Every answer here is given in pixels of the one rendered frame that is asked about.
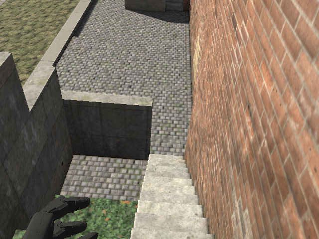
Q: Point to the robot left hand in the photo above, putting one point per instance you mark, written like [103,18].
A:
[43,226]

